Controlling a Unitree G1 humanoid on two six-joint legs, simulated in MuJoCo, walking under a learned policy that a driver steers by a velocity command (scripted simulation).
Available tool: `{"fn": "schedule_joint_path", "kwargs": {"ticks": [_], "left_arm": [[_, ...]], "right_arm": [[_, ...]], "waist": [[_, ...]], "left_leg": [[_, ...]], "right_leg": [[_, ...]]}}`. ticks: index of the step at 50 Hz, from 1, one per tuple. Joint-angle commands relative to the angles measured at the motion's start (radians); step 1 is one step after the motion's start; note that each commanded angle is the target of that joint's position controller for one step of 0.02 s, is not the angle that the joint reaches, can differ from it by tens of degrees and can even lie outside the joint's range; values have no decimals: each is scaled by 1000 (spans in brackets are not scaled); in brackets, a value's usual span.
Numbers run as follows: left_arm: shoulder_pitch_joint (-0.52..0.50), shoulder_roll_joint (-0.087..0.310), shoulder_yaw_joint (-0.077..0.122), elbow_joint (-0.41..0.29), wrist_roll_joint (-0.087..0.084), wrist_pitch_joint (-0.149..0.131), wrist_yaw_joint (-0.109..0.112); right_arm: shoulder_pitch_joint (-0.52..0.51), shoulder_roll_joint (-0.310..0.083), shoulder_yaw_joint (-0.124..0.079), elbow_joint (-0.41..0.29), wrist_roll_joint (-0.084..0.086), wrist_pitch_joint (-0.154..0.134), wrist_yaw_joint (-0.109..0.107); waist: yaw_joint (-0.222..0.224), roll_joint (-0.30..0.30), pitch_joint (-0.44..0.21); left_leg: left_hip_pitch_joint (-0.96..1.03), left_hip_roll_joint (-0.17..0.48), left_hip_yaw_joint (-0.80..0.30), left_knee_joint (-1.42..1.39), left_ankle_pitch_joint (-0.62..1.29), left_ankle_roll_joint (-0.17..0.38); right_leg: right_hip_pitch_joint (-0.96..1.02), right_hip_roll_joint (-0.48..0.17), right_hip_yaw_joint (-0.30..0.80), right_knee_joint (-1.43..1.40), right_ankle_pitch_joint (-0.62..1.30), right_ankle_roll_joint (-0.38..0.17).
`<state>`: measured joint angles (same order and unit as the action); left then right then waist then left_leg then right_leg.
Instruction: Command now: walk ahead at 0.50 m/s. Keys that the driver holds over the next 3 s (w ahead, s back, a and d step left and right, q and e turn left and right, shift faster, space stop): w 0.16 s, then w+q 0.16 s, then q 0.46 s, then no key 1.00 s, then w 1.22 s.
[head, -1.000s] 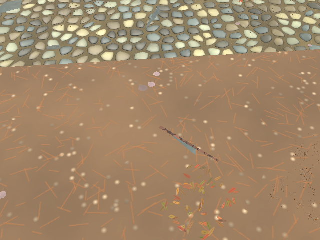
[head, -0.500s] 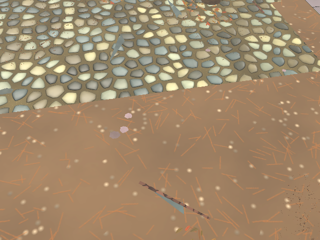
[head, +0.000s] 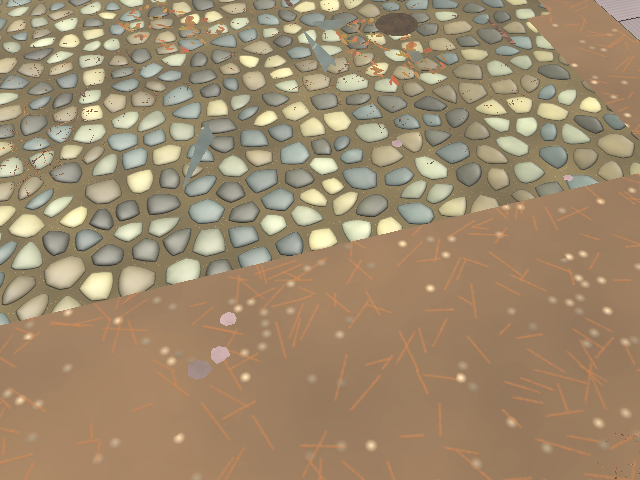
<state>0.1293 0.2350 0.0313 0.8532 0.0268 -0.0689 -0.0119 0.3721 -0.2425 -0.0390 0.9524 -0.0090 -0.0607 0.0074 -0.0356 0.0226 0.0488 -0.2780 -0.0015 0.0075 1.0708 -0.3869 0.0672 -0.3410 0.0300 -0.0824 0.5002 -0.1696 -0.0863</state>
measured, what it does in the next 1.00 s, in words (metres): walks ahead, turning left: left foot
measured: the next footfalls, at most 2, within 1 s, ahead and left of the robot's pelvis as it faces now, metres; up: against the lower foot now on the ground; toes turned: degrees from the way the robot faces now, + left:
left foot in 0.46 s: +0.39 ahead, +0.11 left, +0.00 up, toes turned +10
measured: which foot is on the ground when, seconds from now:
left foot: up 0.00-0.44, down 0.46-1.00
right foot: down 0.00-0.46, up 0.48-1.00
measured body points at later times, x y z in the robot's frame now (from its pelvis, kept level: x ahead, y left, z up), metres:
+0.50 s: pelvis +0.26 +0.03 -0.01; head +0.30 +0.05 +0.43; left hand +0.21 +0.28 -0.16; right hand +0.45 -0.19 -0.13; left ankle +0.35 +0.10 -0.74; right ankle +0.09 -0.08 -0.67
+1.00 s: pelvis +0.35 +0.02 +0.00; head +0.37 +0.03 +0.45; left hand +0.38 +0.31 -0.11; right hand +0.52 -0.22 -0.12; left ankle +0.35 +0.10 -0.73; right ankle +0.40 -0.09 -0.72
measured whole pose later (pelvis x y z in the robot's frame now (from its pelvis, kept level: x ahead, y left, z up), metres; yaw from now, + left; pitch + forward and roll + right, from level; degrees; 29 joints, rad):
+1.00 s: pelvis +0.35 +0.02 +0.00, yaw +22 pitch +1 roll +0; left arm 0.16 0.25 0.03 0.81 0.00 0.03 0.04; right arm 0.25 -0.28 -0.07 0.82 -0.03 0.03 -0.01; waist -0.04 0.01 0.02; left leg -0.28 -0.15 -0.16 0.45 -0.17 0.08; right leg -0.33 0.01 0.04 0.64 -0.36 0.01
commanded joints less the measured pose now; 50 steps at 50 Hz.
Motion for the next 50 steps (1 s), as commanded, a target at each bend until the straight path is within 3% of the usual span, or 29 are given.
{"fn": "schedule_joint_path", "kwargs": {"ticks": [1,4,9,13,16,19,21,22,23,24,25,26,27,28,29,32,38,41,46,48,50], "left_arm": [[116,83,23,17,-14,-12,7],[166,103,28,51,-20,-35,8],[248,109,29,94,-20,-34,7],[300,109,27,121,-10,-38,13],[334,102,23,143,-5,-37,24],[307,114,22,149,-4,-29,40],[280,144,31,143,-6,-19,50],[267,154,33,134,-17,-14,52],[266,130,26,92,-25,-18,52],[370,53,15,59,-56,-18,46],[327,119,27,62,-19,-10,44],[240,101,24,36,-21,-10,41],[200,95,23,28,-13,-8,42],[171,101,28,12,2,7,40],[192,90,27,11,11,30,37],[212,65,24,-6,7,68,38],[60,99,34,-74,5,97,44],[22,101,32,-91,-2,99,47],[21,98,23,-101,-20,90,54],[51,99,21,-98,-28,85,57],[118,86,15,-79,-28,76,61]], "right_arm": [[13,-78,-18,-61,-21,2,10],[1,-60,-17,-58,-29,27,26],[-191,-59,-14,-118,-21,34,30],[-299,-39,-1,-150,-11,29,31],[-366,-40,3,-179,-15,24,33],[-329,-37,2,-178,-28,10,29],[-152,-68,-14,-125,-35,-4,19],[-28,-95,-28,-88,-47,-16,16],[79,-191,-56,-74,-56,-21,7],[31,-285,-80,-105,-26,-7,4],[29,-264,-84,-112,25,8,6],[-53,-210,-72,-125,23,16,0],[-106,-143,-54,-129,19,26,-6],[-124,-113,-46,-129,21,32,-13],[-138,-104,-41,-131,16,37,-16],[-124,-157,-56,-138,-1,31,-8],[-93,-183,-70,-166,-2,61,-14],[-75,-180,-72,-172,-8,71,-18],[-71,-167,-65,-173,-22,80,-18],[-88,-167,-61,-173,-22,86,-18],[-119,-160,-53,-171,-8,92,-23]], "waist": [[21,-104,-26],[2,-85,-30],[34,-69,26],[68,-73,48],[86,-72,64],[55,-88,44],[-8,-107,-61],[-65,-88,-130],[-96,16,-242],[-9,234,-403],[-33,40,-440],[-23,22,-294],[8,-36,-155],[28,-33,-99],[53,-19,-90],[73,-1,-138],[25,58,-125],[5,72,-108],[-9,93,-104],[2,100,-105],[45,82,-97]], "left_leg": [[-264,97,-49,40,71,-3],[-256,102,-21,3,133,-30],[-397,125,4,-171,294,-64],[-379,84,13,-327,387,-44],[-382,65,40,-408,384,-11],[-274,4,105,-479,301,29],[-97,-72,134,-527,269,66],[76,-69,106,-624,405,93],[330,133,-113,-574,767,156],[606,436,-561,-561,1356,378],[558,400,-495,-589,1360,393],[432,358,-399,-628,1211,363],[272,291,-325,-686,1077,300],[181,235,-285,-719,993,258],[107,199,-248,-738,958,239],[50,163,-223,-739,965,222],[59,131,-332,-778,502,165],[104,138,-381,-783,377,158],[116,148,-404,-732,495,162],[114,151,-421,-702,574,152],[87,123,-420,-657,570,108]], "right_leg": [[213,-262,327,-332,23,-113],[193,-236,250,-371,142,-125],[254,-215,174,-419,177,-126],[307,-218,79,-418,261,-99],[393,-245,30,-391,348,-86],[443,-245,-40,-217,778,-50],[450,-228,-60,52,977,-23],[371,-198,-86,265,834,5],[142,-134,-107,587,393,41],[-178,73,-31,964,-436,86],[-216,1,121,985,-363,86],[-264,-39,128,956,-302,88],[-260,-74,123,856,-262,93],[-238,-92,130,777,-245,100],[-185,-92,125,730,-235,110],[-138,-67,106,648,-194,130],[-219,-72,134,504,-116,148],[-236,-67,148,427,-126,146],[-109,-32,130,284,-216,114],[-27,-12,117,182,-243,94],[108,-4,104,-65,-127,71]]}}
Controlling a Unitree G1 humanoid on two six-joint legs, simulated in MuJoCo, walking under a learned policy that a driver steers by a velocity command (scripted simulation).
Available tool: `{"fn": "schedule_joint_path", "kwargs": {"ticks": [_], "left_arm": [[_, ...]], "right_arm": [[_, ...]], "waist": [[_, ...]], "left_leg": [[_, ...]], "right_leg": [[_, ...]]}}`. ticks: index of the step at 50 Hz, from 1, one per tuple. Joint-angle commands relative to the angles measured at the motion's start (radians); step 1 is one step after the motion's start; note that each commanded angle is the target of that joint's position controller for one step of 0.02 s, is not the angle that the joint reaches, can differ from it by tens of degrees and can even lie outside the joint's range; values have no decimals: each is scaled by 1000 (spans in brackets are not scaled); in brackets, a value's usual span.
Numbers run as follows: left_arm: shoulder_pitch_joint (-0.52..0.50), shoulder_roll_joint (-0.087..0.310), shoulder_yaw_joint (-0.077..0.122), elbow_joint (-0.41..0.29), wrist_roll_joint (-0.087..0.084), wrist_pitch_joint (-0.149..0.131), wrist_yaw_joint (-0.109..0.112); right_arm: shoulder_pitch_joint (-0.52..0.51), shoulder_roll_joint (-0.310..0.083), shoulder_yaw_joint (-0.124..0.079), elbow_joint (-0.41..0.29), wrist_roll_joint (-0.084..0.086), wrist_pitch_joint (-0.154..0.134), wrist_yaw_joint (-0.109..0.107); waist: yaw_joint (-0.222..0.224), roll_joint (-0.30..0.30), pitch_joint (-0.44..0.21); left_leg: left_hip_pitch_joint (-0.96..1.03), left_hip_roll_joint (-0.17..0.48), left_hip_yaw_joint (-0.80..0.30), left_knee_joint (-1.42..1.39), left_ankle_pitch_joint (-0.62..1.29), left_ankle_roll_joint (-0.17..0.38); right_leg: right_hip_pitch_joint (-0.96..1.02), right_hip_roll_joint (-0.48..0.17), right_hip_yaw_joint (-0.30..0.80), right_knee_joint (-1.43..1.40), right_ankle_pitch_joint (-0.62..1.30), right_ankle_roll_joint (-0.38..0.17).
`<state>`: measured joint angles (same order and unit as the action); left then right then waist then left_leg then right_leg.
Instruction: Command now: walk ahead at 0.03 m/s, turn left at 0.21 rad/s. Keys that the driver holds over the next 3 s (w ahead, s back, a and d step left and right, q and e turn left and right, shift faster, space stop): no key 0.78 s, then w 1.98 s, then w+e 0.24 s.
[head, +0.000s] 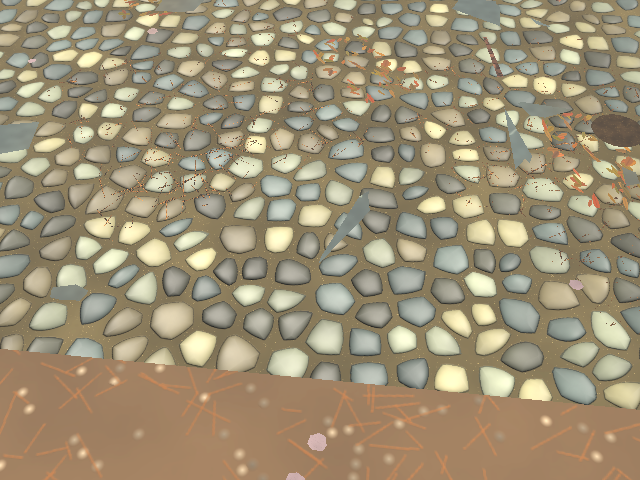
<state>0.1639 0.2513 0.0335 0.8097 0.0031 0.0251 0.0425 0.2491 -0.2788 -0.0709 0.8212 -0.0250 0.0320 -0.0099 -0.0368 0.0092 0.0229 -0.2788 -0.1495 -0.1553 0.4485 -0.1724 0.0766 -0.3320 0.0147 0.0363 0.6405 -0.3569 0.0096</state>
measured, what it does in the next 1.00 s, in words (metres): steps on the spot: right foot, then left foot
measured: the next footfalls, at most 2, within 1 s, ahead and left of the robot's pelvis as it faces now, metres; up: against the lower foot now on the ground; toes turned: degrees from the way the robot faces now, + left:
right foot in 0.04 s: +0.05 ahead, -0.12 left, +0.00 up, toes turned +3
left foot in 0.32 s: +0.01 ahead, +0.11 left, +0.00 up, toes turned -3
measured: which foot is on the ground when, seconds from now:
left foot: down 0.00-0.04, up 0.06-0.30, down 0.32-1.00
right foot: up 0.00-0.02, down 0.04-1.00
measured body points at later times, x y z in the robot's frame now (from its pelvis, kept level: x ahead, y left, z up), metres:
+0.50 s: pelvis -0.01 -0.02 +0.01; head +0.00 -0.01 +0.46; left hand +0.06 +0.24 -0.13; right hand +0.05 -0.28 -0.14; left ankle -0.03 +0.11 -0.74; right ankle +0.01 -0.12 -0.74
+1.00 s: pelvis +0.01 -0.02 +0.00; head +0.00 -0.02 +0.45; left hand +0.02 +0.24 -0.14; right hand -0.02 -0.27 -0.15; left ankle -0.04 +0.11 -0.74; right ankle +0.00 -0.11 -0.72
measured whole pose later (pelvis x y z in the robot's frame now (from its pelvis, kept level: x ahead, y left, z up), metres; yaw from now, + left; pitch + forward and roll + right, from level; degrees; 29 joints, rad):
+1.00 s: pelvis +0.01 -0.02 +0.00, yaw +1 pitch -1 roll +0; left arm 0.29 0.21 0.01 1.08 0.03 -0.01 0.00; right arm 0.34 -0.22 -0.03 1.12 -0.02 0.01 -0.03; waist -0.01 0.01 -0.02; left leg -0.11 -0.03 -0.07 0.40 -0.30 0.05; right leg -0.26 0.02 -0.03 0.63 -0.40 -0.06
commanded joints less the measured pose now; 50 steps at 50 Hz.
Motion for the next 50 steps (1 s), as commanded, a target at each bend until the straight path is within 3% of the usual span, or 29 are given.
{"fn": "schedule_joint_path", "kwargs": {"ticks": [1,2,3,4,5,6,8,12,14,15,17,18,19,20,23,31,39,40,42,44,46,47,49,50], "left_arm": [[103,83,14,-29,6,-29,11],[76,140,18,-44,28,-37,18],[-7,187,19,-68,27,-34,9],[16,142,13,-58,21,-38,0],[1,102,-1,-53,15,-44,-6],[-19,91,-6,-48,15,-45,-6],[-11,100,-7,-30,13,-47,-1],[54,115,-4,19,12,-39,-6],[48,126,1,37,11,-33,-6],[40,131,4,43,8,-31,-7],[60,118,5,47,6,-37,-14],[75,95,3,62,-2,-34,-17],[52,104,4,82,2,-30,-13],[39,101,6,92,4,-25,-11],[43,98,7,120,8,-21,-15],[64,82,-1,207,7,-17,-17],[95,65,-13,265,6,-19,-15],[106,61,-14,271,7,-18,-15],[109,75,-7,266,12,-13,-16],[81,58,-7,244,22,-11,-25],[61,3,-18,220,34,-26,-35],[54,13,-16,210,37,-38,-38],[76,30,-8,199,30,-58,-47],[117,18,-8,208,25,-66,-50]], "right_arm": [[2,-105,-13,-44,15,-1,-10],[45,-37,8,-52,18,-8,-9],[62,-48,6,-52,27,-6,-15],[50,-104,-7,-29,10,1,-18],[38,-103,-10,-19,16,4,-15],[31,-92,-9,-8,18,8,-13],[32,-75,-2,9,10,14,-6],[-16,-43,18,40,29,17,-16],[-7,-42,23,67,32,15,-23],[7,-45,25,84,28,11,-25],[-5,-108,18,96,5,-3,-30],[-38,-116,16,116,18,-5,-24],[-43,-73,26,121,19,-10,-17],[-38,-62,32,135,16,-15,-16],[-27,-70,37,175,15,-22,-26],[-17,-58,52,236,15,-29,-28],[12,-37,63,276,16,-33,-28],[25,-35,63,281,15,-32,-28],[39,-70,48,278,14,-23,-27],[73,-79,38,274,10,-15,-22],[118,-97,22,286,8,-19,-24],[117,-93,18,283,7,-24,-22],[78,-97,10,268,5,-36,-17],[42,-94,8,257,10,-40,-15]], "waist": [[51,60,-68],[10,-122,-84],[-19,-213,-40],[12,-155,-58],[3,-119,-44],[-6,-114,-30],[-5,-164,-39],[40,-167,-71],[29,-162,-70],[17,-148,-69],[46,-71,-80],[70,29,-34],[40,16,-13],[35,24,4],[41,43,11],[44,9,40],[43,-3,43],[42,2,21],[36,31,42],[14,66,118],[2,159,131],[2,152,129],[35,127,114],[66,123,113]], "left_leg": [[32,239,-247,-4,242,50],[-36,149,-139,130,-16,-6],[-110,6,11,181,-321,-36],[-39,52,27,330,-396,-51],[-31,60,21,367,-358,-59],[-24,69,22,372,-319,-74],[-23,76,47,335,-277,-98],[36,98,111,120,-240,-113],[104,108,126,-41,-115,-104],[171,126,114,-138,15,-98],[291,229,11,-104,207,-76],[210,230,16,-65,209,-50],[166,227,9,-89,148,-46],[137,226,7,-109,117,-48],[123,221,4,-135,86,-47],[92,225,-6,-169,-11,-34],[81,220,-2,-172,-35,-28],[84,214,-3,-183,-125,-24],[50,195,-20,-178,-412,9],[26,239,-108,-219,-625,60],[83,365,-267,-309,-655,123],[72,405,-299,-334,-608,145],[65,393,-250,-315,-520,139],[10,360,-190,-286,-496,122]], "right_leg": [[196,-39,39,-342,171,-39],[266,-240,244,-428,256,-84],[189,-389,391,-407,565,-207],[139,-399,362,-371,654,-282],[136,-341,292,-365,666,-270],[136,-280,219,-358,649,-231],[202,-212,142,-321,746,-188],[295,-195,135,-264,810,-179],[289,-184,143,-247,763,-158],[257,-175,146,-247,694,-132],[149,-137,140,-263,452,-78],[156,-85,93,-316,335,-70],[185,-76,82,-308,287,-62],[199,-77,79,-301,284,-60],[214,-89,84,-300,302,-66],[200,-82,83,-328,221,-50],[182,-83,82,-329,202,-43],[186,-72,76,-327,125,-44],[126,-23,42,-261,-123,-63],[-11,9,24,-179,-246,-77],[-87,26,-65,0,-75,-64],[-92,-5,-65,58,-34,-63],[-58,-25,-62,34,-71,-73],[32,-16,-80,-46,-54,-83]]}}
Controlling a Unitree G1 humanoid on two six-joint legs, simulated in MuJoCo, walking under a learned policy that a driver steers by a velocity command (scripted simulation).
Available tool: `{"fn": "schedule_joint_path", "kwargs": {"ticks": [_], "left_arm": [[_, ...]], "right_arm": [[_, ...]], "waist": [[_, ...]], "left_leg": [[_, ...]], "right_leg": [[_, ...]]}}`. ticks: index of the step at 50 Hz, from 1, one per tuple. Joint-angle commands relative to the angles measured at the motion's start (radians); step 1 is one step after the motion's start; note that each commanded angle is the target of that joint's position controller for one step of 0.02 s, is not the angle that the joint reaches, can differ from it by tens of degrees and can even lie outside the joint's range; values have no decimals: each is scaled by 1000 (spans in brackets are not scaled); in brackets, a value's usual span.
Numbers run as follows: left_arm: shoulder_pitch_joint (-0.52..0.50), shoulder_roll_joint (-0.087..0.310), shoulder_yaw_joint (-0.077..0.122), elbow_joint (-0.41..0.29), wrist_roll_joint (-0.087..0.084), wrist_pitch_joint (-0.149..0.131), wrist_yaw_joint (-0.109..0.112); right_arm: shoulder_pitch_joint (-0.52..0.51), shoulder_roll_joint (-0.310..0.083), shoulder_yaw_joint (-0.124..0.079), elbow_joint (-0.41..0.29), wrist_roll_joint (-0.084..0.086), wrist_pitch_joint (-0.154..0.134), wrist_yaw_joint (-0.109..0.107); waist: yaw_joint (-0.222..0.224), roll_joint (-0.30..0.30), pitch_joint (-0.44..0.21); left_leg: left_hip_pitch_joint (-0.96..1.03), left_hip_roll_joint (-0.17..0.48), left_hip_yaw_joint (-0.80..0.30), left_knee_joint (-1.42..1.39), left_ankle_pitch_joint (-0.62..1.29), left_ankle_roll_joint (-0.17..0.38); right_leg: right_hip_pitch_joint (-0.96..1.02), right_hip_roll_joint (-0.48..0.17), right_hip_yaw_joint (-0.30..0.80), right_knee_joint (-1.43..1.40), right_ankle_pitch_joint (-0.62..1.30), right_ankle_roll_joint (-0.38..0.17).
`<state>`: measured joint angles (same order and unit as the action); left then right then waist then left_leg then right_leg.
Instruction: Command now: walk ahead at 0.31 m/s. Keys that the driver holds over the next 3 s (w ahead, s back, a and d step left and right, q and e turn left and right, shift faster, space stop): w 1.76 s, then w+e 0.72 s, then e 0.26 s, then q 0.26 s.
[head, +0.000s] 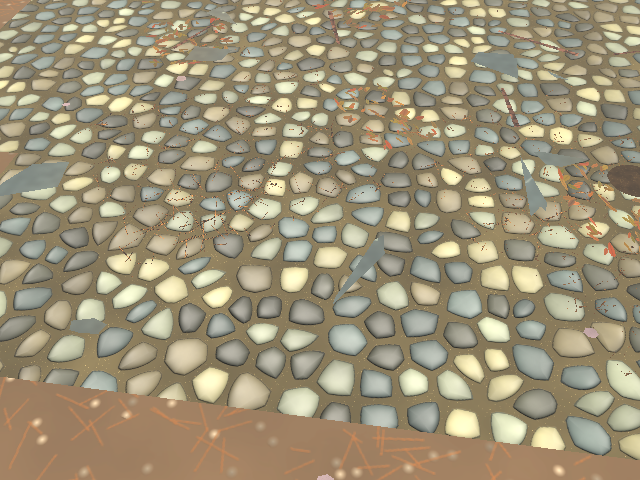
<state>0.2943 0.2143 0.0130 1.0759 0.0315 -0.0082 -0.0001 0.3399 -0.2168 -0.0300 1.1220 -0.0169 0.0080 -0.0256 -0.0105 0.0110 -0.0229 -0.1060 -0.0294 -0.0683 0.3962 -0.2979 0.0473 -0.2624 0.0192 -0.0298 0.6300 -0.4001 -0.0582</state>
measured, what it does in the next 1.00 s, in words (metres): walks ahead: left foot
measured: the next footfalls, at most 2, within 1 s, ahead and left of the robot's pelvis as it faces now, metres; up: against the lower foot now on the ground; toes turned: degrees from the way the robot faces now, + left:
left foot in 0.50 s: +0.39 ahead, +0.06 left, +0.00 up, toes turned +4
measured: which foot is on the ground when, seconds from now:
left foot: down 0.00-0.06, up 0.08-0.48, down 0.50-1.00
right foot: down 0.00-0.50, up 0.52-1.00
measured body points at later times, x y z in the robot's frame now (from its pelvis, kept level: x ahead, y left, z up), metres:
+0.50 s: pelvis +0.22 -0.01 -0.02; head +0.26 -0.01 +0.42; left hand +0.09 +0.21 -0.16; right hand +0.42 -0.22 -0.14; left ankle +0.35 +0.06 -0.74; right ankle +0.01 -0.10 -0.74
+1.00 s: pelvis +0.50 +0.00 -0.01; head +0.54 -0.01 +0.44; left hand +0.70 +0.20 -0.13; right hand +0.40 -0.23 -0.15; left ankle +0.35 +0.06 -0.74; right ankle +0.67 -0.10 -0.72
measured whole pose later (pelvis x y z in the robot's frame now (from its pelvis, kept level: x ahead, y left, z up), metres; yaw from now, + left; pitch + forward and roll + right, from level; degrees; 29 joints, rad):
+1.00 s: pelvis +0.50 +0.00 -0.01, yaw +0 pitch +1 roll +1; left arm -0.01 0.18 0.02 0.89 0.02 -0.04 -0.03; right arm 0.49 -0.16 -0.01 1.09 -0.02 -0.10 -0.02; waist -0.07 -0.02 0.06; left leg 0.14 -0.09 0.07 0.18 -0.34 0.08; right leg -0.56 -0.04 -0.09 0.59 -0.06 -0.07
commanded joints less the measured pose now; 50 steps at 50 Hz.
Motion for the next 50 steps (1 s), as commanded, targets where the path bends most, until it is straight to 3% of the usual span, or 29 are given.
{"fn": "schedule_joint_path", "kwargs": {"ticks": [1,2,3,4,5,6,7,10,13,16,19,22,24,25,26,27,28,29,30,32,34,37,42,45,48,50], "left_arm": [[69,38,13,-31,-10,-39,-6],[164,42,19,5,-13,-44,0],[264,95,32,27,-2,-53,12],[370,206,59,48,-10,-54,12],[322,191,58,51,-7,-46,13],[215,140,46,10,-7,-53,7],[157,119,41,-14,-9,-64,4],[178,74,26,-8,-16,-90,10],[263,60,17,22,-17,-96,13],[279,57,10,24,-15,-95,16],[290,74,10,30,-13,-96,20],[250,98,15,29,-13,-100,22],[219,122,23,23,-14,-96,24],[200,125,24,16,-19,-93,22],[223,77,12,-10,-21,-91,16],[339,-16,4,-12,-43,-84,5],[242,80,28,-23,-18,-78,8],[145,86,34,-56,-13,-83,2],[103,70,33,-65,-12,-86,0],[115,39,33,-63,5,-65,-11],[107,19,34,-69,7,-47,-20],[-21,30,36,-117,10,-30,-28],[-246,21,25,-197,-7,-34,-34],[-333,18,17,-227,-12,-37,-32],[-370,34,19,-251,-12,-46,-28],[-302,53,29,-240,-12,-55,-19]], "right_arm": [[-92,-149,-34,-58,9,-17,3],[-120,-135,-34,-74,6,-21,5],[-139,-79,-21,-97,1,-32,10],[-157,-17,-4,-138,3,-44,20],[-168,-94,-19,-150,-25,-49,27],[-176,-95,-21,-147,-24,-57,39],[-153,-72,-16,-132,-17,-65,49],[-146,-69,-20,-124,-24,-65,65],[-231,-55,-17,-162,-20,-53,63],[-373,-36,-4,-227,-14,-50,62],[-451,-26,7,-269,-3,-50,61],[-387,-60,-4,-273,-1,-55,47],[-157,-105,-29,-205,2,-68,31],[-3,-129,-45,-157,-6,-76,21],[151,-212,-68,-132,-31,-80,12],[133,-258,-77,-138,-38,-72,23],[36,-209,-73,-146,2,-68,33],[-67,-143,-54,-166,11,-73,36],[-104,-93,-42,-166,6,-84,40],[-90,-38,-22,-139,2,-101,31],[-27,-48,-19,-112,3,-117,27],[37,-82,-22,-96,6,-121,23],[133,-70,-9,-80,8,-117,22],[193,-75,-7,-62,4,-115,14],[212,-85,-8,-49,-7,-109,5],[178,-102,-12,-52,-11,-108,0]], "waist": [[83,112,157],[118,65,168],[149,-106,149],[160,-313,116],[110,-204,183],[57,-97,225],[29,-71,212],[15,-76,146],[33,-89,133],[55,-99,157],[68,-121,168],[16,-123,131],[-80,-116,5],[-147,-98,-70],[-174,14,-185],[-84,206,-251],[-69,58,-142],[-37,31,-2],[-14,-9,60],[40,10,72],[54,21,71],[42,27,110],[-15,37,132],[-45,51,130],[-43,57,132],[3,70,96]], "left_leg": [[-259,192,-212,-182,-363,128],[-354,141,-160,-81,-344,109],[-478,56,-49,169,-274,74],[-643,-52,97,436,-251,45],[-667,10,46,592,-215,58],[-662,56,25,645,-112,62],[-631,79,25,647,-36,53],[-595,94,75,632,85,19],[-649,86,120,600,117,-7],[-626,65,162,444,158,-21],[-524,37,197,275,200,0],[-366,-4,208,194,187,59],[-134,-50,202,145,165,98],[72,-16,168,88,191,119],[294,223,-102,70,0,161],[446,459,-623,-82,-66,306],[323,405,-617,-156,-194,281],[166,374,-450,-186,-167,250],[52,327,-343,-217,-27,227],[-61,254,-190,-241,144,180],[-74,235,-123,-251,267,177],[-55,212,-57,-284,315,169],[13,169,23,-276,517,123],[106,184,33,-256,601,117],[219,223,34,-203,718,130],[250,236,52,-99,948,121]], "right_leg": [[116,6,-39,-139,38,-24],[250,23,-23,-228,42,-26],[373,-135,220,-374,-112,-45],[433,-351,626,-552,-393,-118],[320,-405,706,-565,-452,-167],[248,-366,615,-556,-381,-159],[228,-315,512,-559,-251,-139],[282,-225,295,-540,138,-110],[328,-209,205,-501,435,-118],[295,-189,147,-494,593,-122],[279,-191,115,-491,693,-121],[314,-217,85,-400,989,-102],[342,-210,59,-139,1181,-77],[247,-181,38,60,1057,-62],[57,-122,4,362,653,-55],[-271,70,15,713,-131,-26],[-349,4,109,755,-44,-50],[-365,-43,97,706,62,-54],[-328,-73,91,657,115,-53],[-234,-106,86,574,136,-33],[-230,-111,63,525,140,-15],[-339,-131,25,432,225,11],[-374,-106,-39,154,387,35],[-361,-73,-67,33,418,21],[-357,-51,-70,-37,359,-13],[-246,-9,-81,-74,271,-50]]}}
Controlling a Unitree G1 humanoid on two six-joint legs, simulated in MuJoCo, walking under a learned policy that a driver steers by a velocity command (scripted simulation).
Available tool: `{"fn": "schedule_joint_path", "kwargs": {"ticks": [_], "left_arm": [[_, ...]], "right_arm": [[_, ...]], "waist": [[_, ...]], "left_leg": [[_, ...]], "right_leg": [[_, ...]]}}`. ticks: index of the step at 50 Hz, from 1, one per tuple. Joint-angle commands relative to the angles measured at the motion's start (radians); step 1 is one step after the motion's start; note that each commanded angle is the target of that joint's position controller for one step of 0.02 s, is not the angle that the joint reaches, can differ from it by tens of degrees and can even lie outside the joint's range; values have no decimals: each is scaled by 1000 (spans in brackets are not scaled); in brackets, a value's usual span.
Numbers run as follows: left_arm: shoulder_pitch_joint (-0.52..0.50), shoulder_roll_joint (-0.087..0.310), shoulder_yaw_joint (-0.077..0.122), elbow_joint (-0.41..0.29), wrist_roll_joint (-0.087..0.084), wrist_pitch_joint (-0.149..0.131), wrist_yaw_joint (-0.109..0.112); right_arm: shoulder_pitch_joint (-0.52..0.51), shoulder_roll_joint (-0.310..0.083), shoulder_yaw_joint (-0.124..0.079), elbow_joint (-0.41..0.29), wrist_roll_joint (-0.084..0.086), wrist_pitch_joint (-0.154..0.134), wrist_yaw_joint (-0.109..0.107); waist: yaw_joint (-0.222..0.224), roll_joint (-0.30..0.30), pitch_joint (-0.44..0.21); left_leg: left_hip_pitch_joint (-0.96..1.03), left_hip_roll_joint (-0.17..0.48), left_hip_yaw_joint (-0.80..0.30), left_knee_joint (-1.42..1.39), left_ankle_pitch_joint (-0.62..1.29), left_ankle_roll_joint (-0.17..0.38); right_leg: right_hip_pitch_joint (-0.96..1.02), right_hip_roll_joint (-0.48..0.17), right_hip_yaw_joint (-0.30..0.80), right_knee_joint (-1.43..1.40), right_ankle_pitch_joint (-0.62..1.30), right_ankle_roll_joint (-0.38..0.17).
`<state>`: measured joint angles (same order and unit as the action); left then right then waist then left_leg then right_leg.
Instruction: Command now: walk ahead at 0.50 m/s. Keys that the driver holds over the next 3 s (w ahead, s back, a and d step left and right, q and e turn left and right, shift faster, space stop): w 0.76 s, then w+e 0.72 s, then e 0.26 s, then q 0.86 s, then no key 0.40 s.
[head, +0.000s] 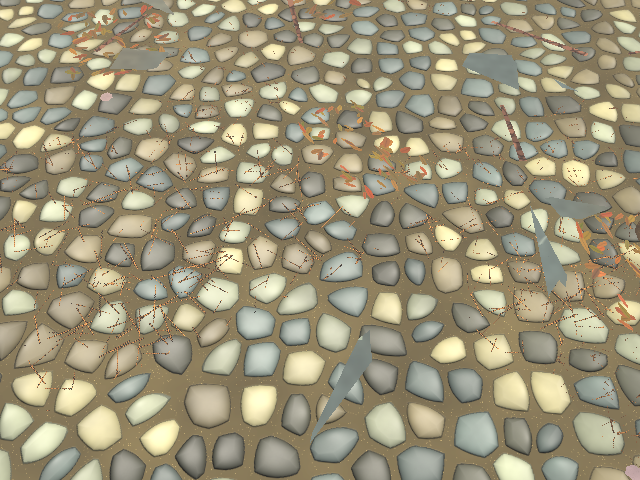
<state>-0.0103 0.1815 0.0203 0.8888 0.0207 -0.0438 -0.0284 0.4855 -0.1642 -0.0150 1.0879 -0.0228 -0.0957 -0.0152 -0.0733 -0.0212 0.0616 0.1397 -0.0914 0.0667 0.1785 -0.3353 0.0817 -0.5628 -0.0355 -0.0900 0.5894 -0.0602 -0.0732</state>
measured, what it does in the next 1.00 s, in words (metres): walks ahead: right foot, then left foot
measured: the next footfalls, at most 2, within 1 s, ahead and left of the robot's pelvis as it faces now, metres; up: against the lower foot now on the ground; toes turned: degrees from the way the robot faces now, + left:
right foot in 0.06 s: +0.21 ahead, -0.09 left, +0.00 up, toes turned -4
left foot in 0.60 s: +0.51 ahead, +0.09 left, +0.00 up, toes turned +4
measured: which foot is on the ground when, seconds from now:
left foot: down 0.00-0.08, up 0.10-0.58, down 0.60-1.00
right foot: up 0.00-0.04, down 0.06-0.60, up 0.62-1.00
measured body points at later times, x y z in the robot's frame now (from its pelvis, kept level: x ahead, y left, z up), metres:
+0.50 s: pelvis +0.28 -0.01 +0.01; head +0.31 -0.02 +0.46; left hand +0.19 +0.22 -0.14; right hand +0.45 -0.23 -0.12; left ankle +0.44 +0.11 -0.70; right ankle +0.17 -0.08 -0.73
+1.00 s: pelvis +0.55 +0.03 +0.01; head +0.57 +0.03 +0.46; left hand +0.69 +0.25 -0.13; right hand +0.48 -0.21 -0.13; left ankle +0.47 +0.09 -0.73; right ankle +0.70 -0.12 -0.68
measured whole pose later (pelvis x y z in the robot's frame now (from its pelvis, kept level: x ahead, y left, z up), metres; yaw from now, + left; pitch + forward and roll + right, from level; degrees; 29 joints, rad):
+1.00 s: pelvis +0.55 +0.03 +0.01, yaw -5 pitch +0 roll +1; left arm 0.13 0.20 0.05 0.93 0.02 -0.03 -0.04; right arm 0.43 -0.17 -0.04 1.04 -0.02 -0.11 -0.01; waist -0.03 -0.04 0.04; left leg 0.06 -0.08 0.17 0.18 -0.25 0.08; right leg -0.65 -0.08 -0.02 0.77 -0.01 -0.06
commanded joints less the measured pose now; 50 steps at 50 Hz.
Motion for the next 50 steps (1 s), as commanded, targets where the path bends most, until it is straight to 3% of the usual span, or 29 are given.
{"fn": "schedule_joint_path", "kwargs": {"ticks": [1,2,3,4,5,6,7,9,11,14,19,24,27,28,29,30,31,32,33,34,35,37,39,41,45,50], "left_arm": [[97,105,32,-24,0,-25,16],[253,124,45,27,4,-34,25],[424,177,66,71,26,-42,36],[529,287,97,80,48,-38,40],[468,252,92,81,9,-23,25],[345,206,79,65,-11,-22,21],[277,137,62,53,-11,-29,16],[257,70,41,75,-9,-43,23],[312,76,38,103,-8,-59,27],[369,119,45,122,-9,-69,27],[457,113,35,138,-11,-65,27],[543,123,34,169,0,-60,39],[520,140,39,174,7,-55,49],[503,150,42,172,8,-54,51],[487,156,43,171,6,-51,50],[474,146,39,162,-1,-49,48],[505,84,22,122,-27,-50,40],[595,57,25,131,-40,-48,33],[488,129,45,121,-15,-40,36],[409,118,45,94,-9,-46,30],[381,98,43,91,-7,-46,27],[408,66,41,101,15,-22,16],[403,53,42,98,16,-4,6],[336,56,43,75,12,9,0],[179,63,39,18,2,11,-5],[26,40,18,-42,3,4,-11]], "right_arm": [[20,-165,-30,-18,-7,-3,-11],[-1,-170,-32,-22,-3,1,-9],[-16,-155,-26,-44,8,-1,-6],[86,-56,-7,-72,50,-1,8],[66,-132,-33,-59,27,3,7],[-27,-141,-41,-90,14,5,7],[-86,-129,-39,-106,8,0,11],[-88,-95,-39,-105,-11,20,19],[-76,-67,-37,-102,-19,41,31],[-187,-78,-40,-147,-18,57,39],[-405,-74,-30,-222,-3,54,44],[-532,-82,-24,-270,1,46,40],[-505,-101,-33,-276,0,33,36],[-438,-113,-40,-257,-1,28,30],[-309,-129,-52,-214,-3,20,23],[-134,-164,-69,-158,-17,10,13],[21,-264,-94,-137,-44,4,2],[15,-305,-106,-131,-29,16,14],[-97,-247,-94,-145,3,26,20],[-191,-181,-75,-162,9,23,23],[-234,-137,-62,-163,5,16,26],[-222,-90,-46,-137,10,3,18],[-163,-110,-48,-111,11,-12,14],[-127,-138,-53,-101,8,-20,11],[-70,-124,-44,-90,6,-22,7],[-4,-126,-39,-70,6,-25,-8]], "waist": [[106,110,-36],[173,95,-111],[238,62,-209],[206,-152,-357],[185,-77,-355],[134,-41,-175],[115,6,-78],[53,-7,-11],[35,-17,-19],[39,-21,11],[93,-34,36],[134,-47,46],[98,-53,33],[66,-61,-2],[10,-50,-67],[-58,-20,-163],[-81,121,-305],[-33,258,-378],[0,97,-235],[25,66,-107],[54,46,-53],[100,78,-29],[111,75,-30],[105,75,-4],[74,77,38],[34,79,56]], "left_leg": [[11,296,-77,225,1091,78],[-27,274,-56,397,1075,64],[-214,243,-40,634,828,51],[-575,72,30,1054,198,0],[-705,24,-101,1188,-162,14],[-771,91,-126,1180,-77,22],[-760,127,-123,1122,-8,21],[-666,173,-116,1011,42,5],[-633,176,-94,969,63,-14],[-726,200,-64,877,153,-41],[-769,189,-12,601,313,-65],[-777,153,13,443,312,-34],[-698,119,20,378,208,10],[-602,87,32,357,169,28],[-453,54,47,306,178,50],[-209,94,3,277,216,82],[82,365,-329,256,127,158],[203,536,-738,122,139,272],[76,471,-637,97,26,226],[-82,433,-496,58,51,193],[-183,382,-399,21,123,156],[-289,316,-269,-14,240,114],[-293,305,-210,-28,343,116],[-287,301,-152,-55,358,106],[-245,280,-54,-77,426,67],[-148,293,48,-59,590,44]], "right_leg": [[158,75,-26,-54,-106,-56],[336,92,-30,-124,-66,-80],[600,-30,96,-132,-83,-124],[904,-348,579,-176,-154,-268],[870,-375,778,-293,-170,-296],[712,-337,612,-322,-230,-258],[571,-295,502,-370,-184,-226],[405,-205,341,-421,-72,-155],[373,-177,273,-436,32,-148],[386,-155,210,-473,78,-147],[460,-118,140,-477,207,-118],[626,-162,134,-434,312,-123],[691,-190,120,-341,512,-110],[692,-187,108,-262,647,-97],[677,-166,88,-115,717,-83],[554,-126,58,91,594,-63],[280,-39,5,429,177,-30],[20,124,59,695,-497,-13],[-61,44,150,735,-404,-29],[-68,7,144,689,-307,-29],[-31,-25,138,630,-251,-27],[55,-53,127,555,-214,-4],[49,-50,110,534,-193,12],[-20,-58,112,498,-133,22],[-115,-49,109,344,9,30],[-77,-22,11,106,91,7]]}}
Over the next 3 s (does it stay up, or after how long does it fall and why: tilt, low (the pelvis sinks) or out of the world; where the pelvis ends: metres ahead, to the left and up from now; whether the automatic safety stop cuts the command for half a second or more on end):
stays up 0.96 -0.06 0.01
